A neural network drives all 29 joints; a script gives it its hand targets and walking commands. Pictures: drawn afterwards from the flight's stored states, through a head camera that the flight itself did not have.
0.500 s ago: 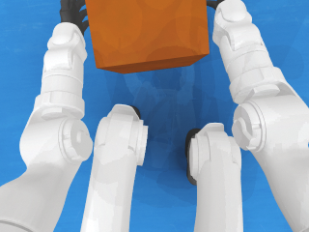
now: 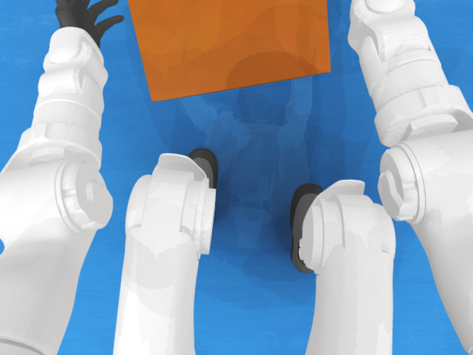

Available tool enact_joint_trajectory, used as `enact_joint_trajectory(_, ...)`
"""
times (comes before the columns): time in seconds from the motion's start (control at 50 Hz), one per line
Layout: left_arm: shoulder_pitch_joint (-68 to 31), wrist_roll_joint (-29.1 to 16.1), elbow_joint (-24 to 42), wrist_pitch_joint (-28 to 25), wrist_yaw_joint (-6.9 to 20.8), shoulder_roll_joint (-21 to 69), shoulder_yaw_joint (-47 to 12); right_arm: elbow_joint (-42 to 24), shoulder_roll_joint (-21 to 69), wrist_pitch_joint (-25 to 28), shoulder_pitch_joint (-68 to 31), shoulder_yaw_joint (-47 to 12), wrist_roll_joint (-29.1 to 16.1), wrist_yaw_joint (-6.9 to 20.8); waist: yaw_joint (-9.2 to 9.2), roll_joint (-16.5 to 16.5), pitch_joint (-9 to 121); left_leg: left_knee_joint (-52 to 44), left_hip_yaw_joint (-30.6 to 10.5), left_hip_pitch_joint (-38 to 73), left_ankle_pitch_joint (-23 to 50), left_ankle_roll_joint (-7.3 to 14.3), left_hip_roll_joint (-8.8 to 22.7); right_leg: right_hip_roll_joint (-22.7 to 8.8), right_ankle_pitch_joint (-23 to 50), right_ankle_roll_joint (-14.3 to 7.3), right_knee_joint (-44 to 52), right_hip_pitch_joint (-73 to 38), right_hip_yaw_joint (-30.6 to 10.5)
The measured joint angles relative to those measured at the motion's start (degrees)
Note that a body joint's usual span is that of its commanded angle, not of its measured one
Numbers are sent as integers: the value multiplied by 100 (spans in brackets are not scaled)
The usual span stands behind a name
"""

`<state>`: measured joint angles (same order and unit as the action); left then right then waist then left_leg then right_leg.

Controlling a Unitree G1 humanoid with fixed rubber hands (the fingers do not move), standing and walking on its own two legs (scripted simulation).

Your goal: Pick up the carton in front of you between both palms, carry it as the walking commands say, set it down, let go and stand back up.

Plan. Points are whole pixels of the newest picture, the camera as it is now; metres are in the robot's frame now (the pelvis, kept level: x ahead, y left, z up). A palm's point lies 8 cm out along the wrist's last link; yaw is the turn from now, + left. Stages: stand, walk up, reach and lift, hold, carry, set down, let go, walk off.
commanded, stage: set down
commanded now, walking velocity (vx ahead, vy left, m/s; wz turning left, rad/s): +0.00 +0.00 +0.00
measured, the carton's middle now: (232, 17) +0.51 +0.10 -0.26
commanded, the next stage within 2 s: let go in 1.16 s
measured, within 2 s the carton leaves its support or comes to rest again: neither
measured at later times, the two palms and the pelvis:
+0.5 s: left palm out of the picture +0.47 +0.32 -0.06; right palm out of the picture +0.58 -0.05 -0.06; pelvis +0.01 +0.01 +0.06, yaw +1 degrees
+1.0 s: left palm out of the picture +0.47 +0.33 +0.09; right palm out of the picture +0.58 -0.05 +0.08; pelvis +0.03 +0.01 +0.18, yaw +2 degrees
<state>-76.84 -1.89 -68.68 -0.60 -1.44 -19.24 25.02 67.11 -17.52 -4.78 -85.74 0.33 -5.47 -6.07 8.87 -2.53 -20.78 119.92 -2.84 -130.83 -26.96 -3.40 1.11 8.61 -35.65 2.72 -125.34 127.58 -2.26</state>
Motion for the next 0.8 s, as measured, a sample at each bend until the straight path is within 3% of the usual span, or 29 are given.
enact_joint_trajectory(0.12, 34, -841, 159, -86, 18, -425, -604, -528, -239, -41, 184, -259, -305, -4, -63, 138, -131, 59, 130, -78, 53, 186, 64, -141, -31, 53, -49, -11, -29)
enact_joint_trajectory(0.22, 126, -1093, 692, 53, -71, -336, -804, -1131, -253, -142, 415, -235, -318, -89, -102, 189, 8, 61, 204, -113, 88, 280, 17, -235, -78, 120, -61, -49, -79)
enact_joint_trajectory(0.34, 558, -1005, 1628, 471, -251, -34, -905, -1659, -143, -470, 791, 110, -108, -178, -52, 59, 420, -228, 152, 165, 84, 257, -109, -348, -141, 80, 241, -393, -28)
enact_joint_trajectory(0.58, 1156, -407, 1792, 740, -167, 305, -650, -938, 122, -507, 1016, 893, 393, 4, -40, -65, 1836, -1380, 11, 592, 179, 191, -226, -416, 13, -25, 1474, -837, 68)
enact_joint_trajectory(0.8, 1682, -363, 2422, 983, 39, 374, -413, -1822, 240, -771, 1648, 786, 496, -24, -25, 3, 2264, -2398, 44, 1221, 279, 206, -186, -380, 224, -36, 2524, -1394, -24)
